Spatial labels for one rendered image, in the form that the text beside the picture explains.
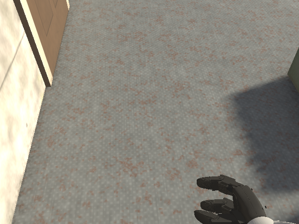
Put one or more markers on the robot right hand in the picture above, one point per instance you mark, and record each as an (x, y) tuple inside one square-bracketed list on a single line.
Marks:
[(244, 207)]

